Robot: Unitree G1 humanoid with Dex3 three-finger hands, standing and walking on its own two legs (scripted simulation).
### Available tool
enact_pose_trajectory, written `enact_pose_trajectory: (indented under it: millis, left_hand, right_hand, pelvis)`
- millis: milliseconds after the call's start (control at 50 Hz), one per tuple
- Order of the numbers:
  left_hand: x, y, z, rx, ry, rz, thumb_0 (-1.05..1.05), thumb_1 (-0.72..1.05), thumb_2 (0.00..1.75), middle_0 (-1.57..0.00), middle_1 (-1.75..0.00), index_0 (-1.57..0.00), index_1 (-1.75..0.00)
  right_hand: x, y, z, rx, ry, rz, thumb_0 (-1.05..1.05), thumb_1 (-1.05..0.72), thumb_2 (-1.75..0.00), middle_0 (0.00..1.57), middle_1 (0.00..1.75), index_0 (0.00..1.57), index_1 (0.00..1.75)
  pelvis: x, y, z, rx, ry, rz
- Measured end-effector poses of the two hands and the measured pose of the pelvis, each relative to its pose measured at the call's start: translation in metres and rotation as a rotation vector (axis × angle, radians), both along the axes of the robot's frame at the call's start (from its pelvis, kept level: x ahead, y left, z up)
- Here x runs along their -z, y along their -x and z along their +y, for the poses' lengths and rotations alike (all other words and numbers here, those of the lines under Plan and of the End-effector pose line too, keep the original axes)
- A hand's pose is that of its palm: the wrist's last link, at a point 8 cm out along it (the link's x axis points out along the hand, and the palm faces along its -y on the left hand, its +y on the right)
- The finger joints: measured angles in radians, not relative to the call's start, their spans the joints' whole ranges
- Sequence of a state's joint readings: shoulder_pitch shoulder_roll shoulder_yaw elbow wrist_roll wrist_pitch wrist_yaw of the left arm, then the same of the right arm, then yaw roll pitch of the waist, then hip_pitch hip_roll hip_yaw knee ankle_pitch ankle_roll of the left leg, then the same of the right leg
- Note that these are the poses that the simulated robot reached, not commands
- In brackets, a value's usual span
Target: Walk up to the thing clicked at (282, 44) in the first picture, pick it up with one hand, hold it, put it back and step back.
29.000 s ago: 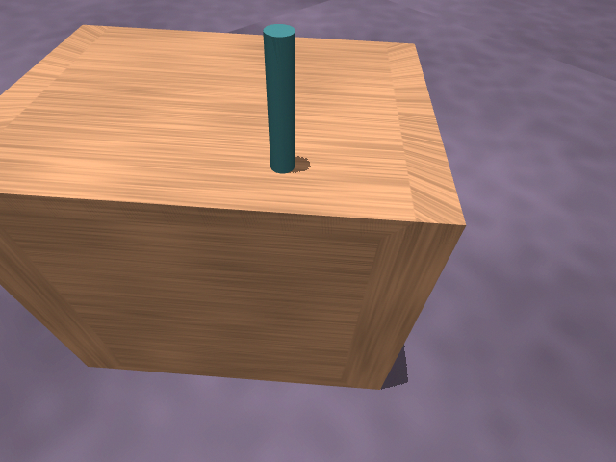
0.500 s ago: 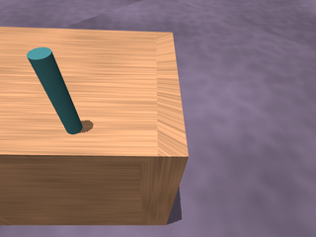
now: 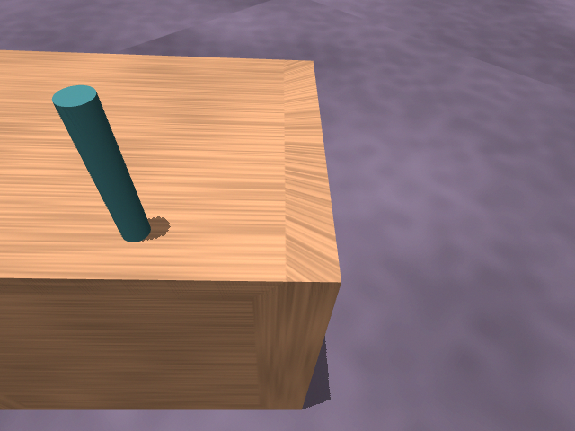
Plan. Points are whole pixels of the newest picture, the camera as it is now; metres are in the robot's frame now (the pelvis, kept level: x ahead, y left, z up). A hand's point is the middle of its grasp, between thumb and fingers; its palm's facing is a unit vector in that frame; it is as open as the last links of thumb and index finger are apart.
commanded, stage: stand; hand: left
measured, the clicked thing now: (111, 176) +0.41 +0.25 +0.14
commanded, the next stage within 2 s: step back in 0.12 s
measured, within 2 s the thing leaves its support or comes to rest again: neither
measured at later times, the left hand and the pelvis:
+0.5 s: hand out of the picture -0.01 +0.22 -0.16, palm faces -0.02 -0.89 -0.45, open 7.4 cm; pelvis -0.07 -0.06 -0.03, yaw +0 degrees
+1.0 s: hand out of the picture -0.10 +0.24 -0.17, palm faces +0.11 -0.91 -0.40, open 7.4 cm; pelvis -0.18 -0.04 -0.03, yaw +8 degrees
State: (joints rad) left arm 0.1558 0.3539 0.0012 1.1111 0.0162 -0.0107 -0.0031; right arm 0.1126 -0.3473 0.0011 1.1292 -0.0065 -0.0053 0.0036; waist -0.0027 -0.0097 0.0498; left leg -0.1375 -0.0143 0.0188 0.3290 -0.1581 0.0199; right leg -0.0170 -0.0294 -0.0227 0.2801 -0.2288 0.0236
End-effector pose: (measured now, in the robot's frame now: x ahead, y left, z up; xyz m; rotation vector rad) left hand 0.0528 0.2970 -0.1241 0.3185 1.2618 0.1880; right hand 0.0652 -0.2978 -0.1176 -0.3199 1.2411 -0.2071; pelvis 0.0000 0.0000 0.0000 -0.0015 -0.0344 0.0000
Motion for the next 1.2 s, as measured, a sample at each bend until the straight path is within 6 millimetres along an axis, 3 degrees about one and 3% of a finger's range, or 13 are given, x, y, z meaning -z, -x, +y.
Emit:
enact_pose_trajectory:
  millis: [140,300,380,480,580,700,780,920,1040,1120,1200]
  left_hand:
    - [0.001,0.005,0.0,-0.011,0.002,0.017,0.0,0.9,0.9,-0.21,-0.3,-0.2,-0.3]
    - [-0.001,0.008,0.004,-0.02,-0.055,-0.003,0.0,0.9,0.9,-0.21,-0.3,-0.2,-0.3]
    - [-0.006,0.023,-0.006,-0.022,-0.089,-0.008,0.0,0.9,0.9,-0.2,-0.3,-0.2,-0.3]
    - [-0.006,0.057,-0.03,-0.023,-0.129,0.003,0.0,0.9,0.9,-0.2,-0.3,-0.2,-0.3]
    - [-0.017,0.082,-0.053,-0.029,-0.115,0.026,0.0,0.9,0.9,-0.21,-0.3,-0.2,-0.3]
    - [-0.021,0.079,-0.063,-0.043,-0.118,-0.069,0.0,0.9,0.9,-0.21,-0.3,-0.2,-0.3]
    - [-0.016,0.086,-0.063,-0.058,-0.109,-0.13,0.0,0.9,0.9,-0.21,-0.3,-0.2,-0.3]
    - [-0.001,0.13,-0.043,-0.086,-0.078,-0.161,0.0,0.9,0.9,-0.21,-0.3,-0.2,-0.3]
    - [0.011,0.181,0.001,-0.097,-0.077,-0.176,0.0,0.9,0.9,-0.21,-0.3,-0.21,-0.3]
    - [0.024,0.213,0.04,-0.117,-0.085,-0.178,0.0,0.9,0.9,-0.21,-0.3,-0.2,-0.3]
    - [0.019,0.246,0.061,-0.143,-0.087,-0.127,0.0,0.9,0.9,-0.21,-0.3,-0.2,-0.3]
  right_hand:
    - [0.002,0.005,-0.001,0.006,-0.002,0.018,0.0,-0.9,-0.9,0.2,0.3,0.21,0.3]
    - [0.008,0.005,-0.023,-0.003,0.012,-0.005,0.0,-0.9,-0.9,0.2,0.3,0.21,0.3]
    - [0.015,0.003,-0.044,-0.026,0.019,-0.038,0.0,-0.9,-0.9,0.2,0.3,0.21,0.3]
    - [0.035,0.001,-0.068,-0.031,-0.004,-0.075,0.0,-0.9,-0.9,0.2,0.3,0.21,0.3]
    - [0.035,0.024,-0.072,-0.042,-0.033,-0.033,0.0,-0.9,-0.9,0.2,0.3,0.21,0.3]
    - [0.041,0.069,-0.08,-0.091,-0.009,0.077,0.0,-0.9,-0.9,0.2,0.3,0.21,0.3]
    - [0.043,0.088,-0.079,-0.122,0.011,0.115,0.0,-0.9,-0.9,0.2,0.3,0.21,0.3]
    - [0.03,0.098,-0.062,-0.168,0.043,0.048,0.0,-0.9,-0.9,0.2,0.3,0.21,0.3]
    - [0.012,0.113,-0.037,-0.2,0.084,-0.045,0.0,-0.9,-0.9,0.2,0.3,0.21,0.3]
    - [0.005,0.145,-0.014,-0.199,0.11,-0.072,0.0,-0.9,-0.9,0.2,0.3,0.21,0.3]
    - [-0.009,0.189,0.01,-0.17,0.101,-0.043,0.0,-0.9,-0.9,0.2,0.3,0.21,0.3]
  pelvis:
    - [0.001,0.0,0.0,0.0,-0.002,0.004]
    - [0.008,0.032,-0.016,-0.01,-0.005,0.012]
    - [0.015,0.048,-0.032,-0.002,-0.009,0.022]
    - [0.027,0.068,-0.055,-0.007,-0.006,0.002]
    - [0.016,0.08,-0.066,-0.01,-0.041,0.025]
    - [0.016,0.099,-0.073,-0.062,-0.03,0.043]
    - [0.02,0.116,-0.072,-0.088,-0.02,0.028]
    - [0.026,0.154,-0.056,-0.125,-0.011,-0.003]
    - [0.034,0.197,-0.024,-0.149,0.009,-0.009]
    - [0.043,0.226,0.001,-0.138,0.011,-0.022]
    - [0.028,0.246,0.016,-0.131,0.049,-0.025]
